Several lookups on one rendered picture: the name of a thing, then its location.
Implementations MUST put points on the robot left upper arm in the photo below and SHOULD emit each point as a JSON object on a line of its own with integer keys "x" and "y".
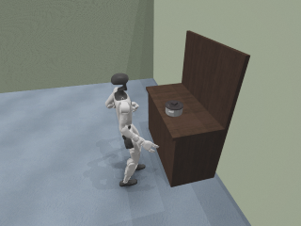
{"x": 110, "y": 100}

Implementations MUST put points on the robot right foot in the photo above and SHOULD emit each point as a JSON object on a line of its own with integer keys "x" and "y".
{"x": 130, "y": 182}

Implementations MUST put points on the robot left hand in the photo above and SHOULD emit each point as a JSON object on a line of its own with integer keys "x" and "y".
{"x": 135, "y": 106}

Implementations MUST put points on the pot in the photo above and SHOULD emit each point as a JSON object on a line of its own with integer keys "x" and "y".
{"x": 173, "y": 113}

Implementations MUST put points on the robot right hand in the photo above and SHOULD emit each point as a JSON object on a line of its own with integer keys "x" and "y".
{"x": 147, "y": 146}

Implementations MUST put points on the table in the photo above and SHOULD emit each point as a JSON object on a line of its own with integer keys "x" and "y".
{"x": 191, "y": 144}

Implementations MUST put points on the robot right forearm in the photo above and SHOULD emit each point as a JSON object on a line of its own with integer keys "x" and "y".
{"x": 130, "y": 134}

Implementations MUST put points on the robot right upper arm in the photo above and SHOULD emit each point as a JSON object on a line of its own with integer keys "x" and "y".
{"x": 124, "y": 110}

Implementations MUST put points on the robot foot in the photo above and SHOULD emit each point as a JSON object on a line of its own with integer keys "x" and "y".
{"x": 140, "y": 167}
{"x": 130, "y": 182}

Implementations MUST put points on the robot left foot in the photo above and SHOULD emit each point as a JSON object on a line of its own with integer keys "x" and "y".
{"x": 140, "y": 167}

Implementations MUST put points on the lid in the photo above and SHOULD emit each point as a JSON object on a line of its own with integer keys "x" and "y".
{"x": 178, "y": 106}

